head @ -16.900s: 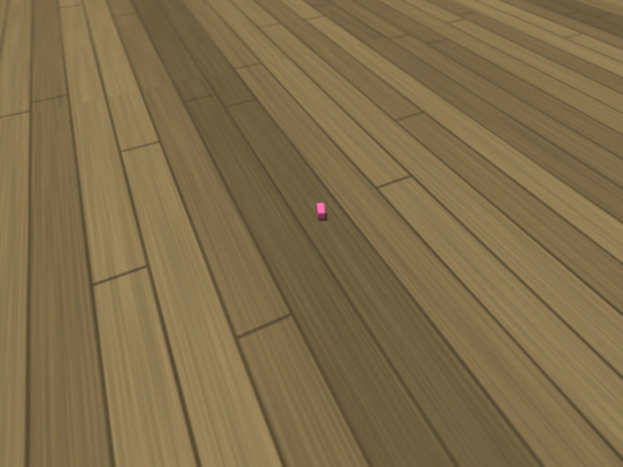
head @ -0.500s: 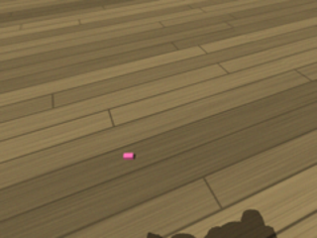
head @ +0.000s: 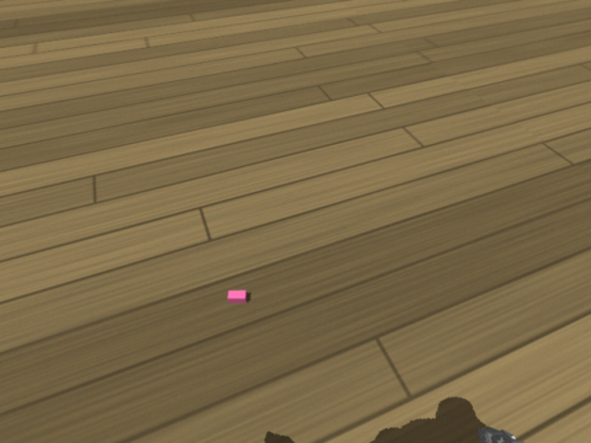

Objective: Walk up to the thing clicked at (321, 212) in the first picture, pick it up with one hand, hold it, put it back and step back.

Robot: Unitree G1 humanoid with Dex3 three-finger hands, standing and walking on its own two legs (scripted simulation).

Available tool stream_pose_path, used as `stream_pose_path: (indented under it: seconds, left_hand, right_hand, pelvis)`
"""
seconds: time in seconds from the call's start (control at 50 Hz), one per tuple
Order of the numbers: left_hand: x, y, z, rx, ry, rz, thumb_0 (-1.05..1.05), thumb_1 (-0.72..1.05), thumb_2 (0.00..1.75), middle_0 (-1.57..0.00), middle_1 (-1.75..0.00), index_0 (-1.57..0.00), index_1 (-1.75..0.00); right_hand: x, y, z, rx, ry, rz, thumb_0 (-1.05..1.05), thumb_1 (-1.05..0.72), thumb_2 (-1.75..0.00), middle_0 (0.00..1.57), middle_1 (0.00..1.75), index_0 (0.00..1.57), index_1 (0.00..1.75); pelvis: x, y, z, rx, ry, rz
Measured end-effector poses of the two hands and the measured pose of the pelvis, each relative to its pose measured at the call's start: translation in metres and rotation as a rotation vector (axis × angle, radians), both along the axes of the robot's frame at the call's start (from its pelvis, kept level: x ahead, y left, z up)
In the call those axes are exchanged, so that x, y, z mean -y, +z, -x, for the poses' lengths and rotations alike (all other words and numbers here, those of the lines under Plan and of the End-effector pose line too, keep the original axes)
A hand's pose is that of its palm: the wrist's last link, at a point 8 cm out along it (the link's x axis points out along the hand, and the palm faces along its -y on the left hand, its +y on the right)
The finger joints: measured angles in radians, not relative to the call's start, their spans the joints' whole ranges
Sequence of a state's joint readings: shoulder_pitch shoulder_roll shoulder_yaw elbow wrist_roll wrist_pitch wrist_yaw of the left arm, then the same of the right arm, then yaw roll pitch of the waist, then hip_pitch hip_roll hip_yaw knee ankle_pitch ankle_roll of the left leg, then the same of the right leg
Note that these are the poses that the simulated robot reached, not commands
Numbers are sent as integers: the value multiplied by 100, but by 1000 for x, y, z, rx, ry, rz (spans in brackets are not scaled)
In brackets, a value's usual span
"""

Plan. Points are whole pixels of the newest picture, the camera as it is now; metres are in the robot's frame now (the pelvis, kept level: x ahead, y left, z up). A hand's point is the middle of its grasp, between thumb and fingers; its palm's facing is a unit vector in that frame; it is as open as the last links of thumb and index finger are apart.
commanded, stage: walk up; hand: left
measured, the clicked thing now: (237, 296) +0.75 +0.25 -0.76
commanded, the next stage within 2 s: stand in 0.06 s
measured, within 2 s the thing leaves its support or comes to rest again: neither
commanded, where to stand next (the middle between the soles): +0.40 -0.01 m, yaw +4 degrees
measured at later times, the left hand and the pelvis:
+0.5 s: hand out of the picture +0.06 +0.24 -0.15, palm faces -0.03 -0.94 -0.35, open 7.4 cm; pelvis -0.01 -0.02 +0.01, yaw +0 degrees
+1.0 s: hand out of the picture +0.07 +0.23 -0.15, palm faces -0.03 -0.94 -0.35, open 7.4 cm; pelvis -0.01 -0.02 +0.01, yaw +0 degrees
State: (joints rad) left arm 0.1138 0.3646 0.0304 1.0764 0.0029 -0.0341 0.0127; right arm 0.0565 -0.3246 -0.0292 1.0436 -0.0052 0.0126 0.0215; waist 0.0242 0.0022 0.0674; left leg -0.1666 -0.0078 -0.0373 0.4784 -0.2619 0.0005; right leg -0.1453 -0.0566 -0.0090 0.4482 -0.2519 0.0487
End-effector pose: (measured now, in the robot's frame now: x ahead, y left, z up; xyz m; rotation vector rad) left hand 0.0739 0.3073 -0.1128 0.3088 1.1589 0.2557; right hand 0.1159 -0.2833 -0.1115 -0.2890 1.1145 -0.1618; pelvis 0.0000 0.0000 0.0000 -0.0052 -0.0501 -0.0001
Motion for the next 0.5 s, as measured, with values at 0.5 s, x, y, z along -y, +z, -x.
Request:
stream_pose_path:
  seconds: [0.5]
  left_hand:
    - [28, 3, 16, -76, -39, 22, 1, 90, 90, -21, -30, -20, -30]
  right_hand:
    - [35, -2, 66, -131, -55, 23, 0, -90, -89, 20, 30, 20, 30]
  pelvis:
    - [19, 8, 12, -6, -2, -5]
